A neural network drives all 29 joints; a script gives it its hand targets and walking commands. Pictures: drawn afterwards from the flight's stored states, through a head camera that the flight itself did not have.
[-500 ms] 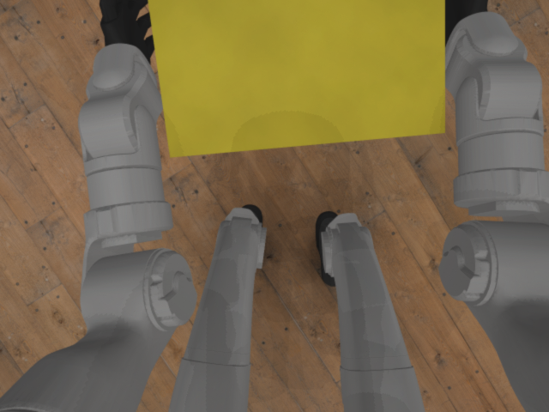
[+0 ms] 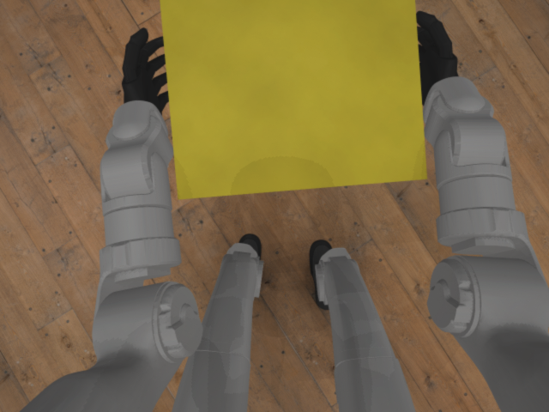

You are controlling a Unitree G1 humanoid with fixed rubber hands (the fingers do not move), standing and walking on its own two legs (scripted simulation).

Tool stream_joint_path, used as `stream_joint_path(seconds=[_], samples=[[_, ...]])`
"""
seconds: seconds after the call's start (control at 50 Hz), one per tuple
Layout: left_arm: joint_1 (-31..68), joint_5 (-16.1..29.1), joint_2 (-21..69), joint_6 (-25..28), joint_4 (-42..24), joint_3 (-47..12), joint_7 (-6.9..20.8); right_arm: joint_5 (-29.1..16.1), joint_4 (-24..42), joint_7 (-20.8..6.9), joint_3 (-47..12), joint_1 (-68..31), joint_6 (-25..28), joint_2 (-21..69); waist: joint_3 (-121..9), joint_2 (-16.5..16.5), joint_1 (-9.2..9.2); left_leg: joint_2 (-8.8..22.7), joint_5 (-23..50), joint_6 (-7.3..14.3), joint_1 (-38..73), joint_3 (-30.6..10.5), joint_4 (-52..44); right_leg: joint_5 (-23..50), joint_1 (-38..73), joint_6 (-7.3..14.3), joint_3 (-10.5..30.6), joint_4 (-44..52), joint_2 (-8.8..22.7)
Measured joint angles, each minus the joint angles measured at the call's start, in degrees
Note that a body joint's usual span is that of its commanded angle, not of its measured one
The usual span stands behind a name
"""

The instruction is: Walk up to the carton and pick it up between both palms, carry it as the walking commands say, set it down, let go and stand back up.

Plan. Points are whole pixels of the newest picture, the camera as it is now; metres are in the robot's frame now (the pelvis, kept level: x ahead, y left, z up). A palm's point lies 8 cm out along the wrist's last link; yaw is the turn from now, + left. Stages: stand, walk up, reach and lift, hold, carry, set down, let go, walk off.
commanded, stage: reach and lift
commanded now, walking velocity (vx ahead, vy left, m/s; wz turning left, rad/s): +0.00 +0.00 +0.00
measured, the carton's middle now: (287, 111) +0.48 +0.02 -0.12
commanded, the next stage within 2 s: none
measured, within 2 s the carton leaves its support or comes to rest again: neither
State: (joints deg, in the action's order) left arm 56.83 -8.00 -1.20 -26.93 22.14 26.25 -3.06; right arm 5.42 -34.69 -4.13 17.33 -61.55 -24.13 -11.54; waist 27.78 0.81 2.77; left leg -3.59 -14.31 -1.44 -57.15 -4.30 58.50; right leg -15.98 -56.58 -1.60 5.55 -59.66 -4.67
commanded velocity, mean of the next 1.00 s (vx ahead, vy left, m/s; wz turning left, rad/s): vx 0.00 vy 0.00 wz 0.00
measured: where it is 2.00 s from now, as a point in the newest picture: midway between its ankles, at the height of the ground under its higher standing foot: (284, 284)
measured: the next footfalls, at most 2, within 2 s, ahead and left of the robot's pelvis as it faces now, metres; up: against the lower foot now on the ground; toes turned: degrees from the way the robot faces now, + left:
none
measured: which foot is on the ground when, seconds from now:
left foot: down 0.00-1.00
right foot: down 0.00-1.00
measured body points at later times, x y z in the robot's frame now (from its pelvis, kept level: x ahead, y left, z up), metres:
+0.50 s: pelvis +0.10 +0.00 +0.06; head +0.18 -0.01 +0.51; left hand +0.47 +0.20 +0.06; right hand +0.49 -0.16 +0.05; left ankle +0.14 +0.12 -0.65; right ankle +0.13 -0.12 -0.65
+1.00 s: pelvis +0.14 +0.00 +0.10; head +0.14 +0.00 +0.55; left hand +0.42 +0.20 +0.10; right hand +0.45 -0.16 +0.10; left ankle +0.14 +0.12 -0.65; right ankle +0.13 -0.12 -0.65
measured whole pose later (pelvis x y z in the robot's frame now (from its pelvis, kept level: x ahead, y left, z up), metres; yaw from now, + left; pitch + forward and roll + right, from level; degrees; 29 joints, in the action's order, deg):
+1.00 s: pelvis +0.14 +0.00 +0.10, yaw +0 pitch +4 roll +0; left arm 9.4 -12.9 7.5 -33.1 10.7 18.8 4.3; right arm 11.4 -18.3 -6.1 11.8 -11.2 -31.3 2.6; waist -4.5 1.3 3.4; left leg -1.8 -11.2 -0.4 -13.7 -5.6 21.3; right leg -12.2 -13.0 0.7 6.3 -21.7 -2.8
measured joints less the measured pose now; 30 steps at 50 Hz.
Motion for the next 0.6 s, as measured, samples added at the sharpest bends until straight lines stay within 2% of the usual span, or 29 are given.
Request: stream_joint_path(seconds=[0.14,0.22,0.28,0.36,0.48,0.6], samples=[[-7.63,-1.44,3.03,0.50,0.37,-0.20,0.39,0.86,-0.22,-0.70,-0.80,7.81,0.17,1.60,-7.25,-0.03,-0.04,0.06,1.24,0.23,3.14,-0.23,-5.68,1.21,3.17,0.08,0.14,5.69,0.44],[-13.16,-1.79,4.62,0.86,0.50,0.06,0.78,1.91,-0.99,-1.17,-0.91,12.46,0.30,3.36,-16.22,-0.09,-0.33,0.07,1.69,0.35,3.01,-0.36,-8.80,1.58,3.02,0.28,0.18,8.73,0.71],[-15.78,-4.32,5.67,0.86,3.63,1.63,2.42,4.54,-4.03,-2.02,1.69,15.58,0.67,5.57,-25.61,0.09,-0.40,0.05,1.92,0.42,2.75,-0.45,-11.54,1.67,2.67,0.40,0.21,11.23,1.01],[-18.02,-8.18,5.63,0.11,7.58,3.38,5.24,8.56,-5.47,-2.47,4.59,18.68,-1.18,8.58,-32.05,0.08,-0.63,0.20,1.51,0.56,6.96,-0.45,-15.00,1.20,6.78,0.85,0.27,14.50,1.25],[-23.44,-11.33,6.75,-1.26,6.86,4.05,7.99,12.42,-3.51,-3.59,6.30,24.75,-2.70,12.08,-34.64,-0.13,0.10,0.82,0.55,0.81,15.69,0.14,-19.92,0.55,15.23,1.28,0.91,19.37,1.23],[-34.37,-9.33,8.77,-0.93,2.02,0.56,7.45,11.58,0.88,-4.07,2.22,34.40,-2.94,13.16,-34.20,-1.07,0.89,1.42,0.90,1.01,24.91,0.08,-26.69,1.35,24.54,1.81,0.79,26.68,1.43]])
